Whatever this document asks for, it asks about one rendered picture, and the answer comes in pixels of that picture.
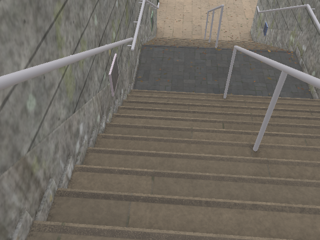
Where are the stairs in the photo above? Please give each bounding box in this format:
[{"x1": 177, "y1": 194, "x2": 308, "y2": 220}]
[
  {"x1": 26, "y1": 89, "x2": 320, "y2": 240},
  {"x1": 144, "y1": 37, "x2": 289, "y2": 51}
]

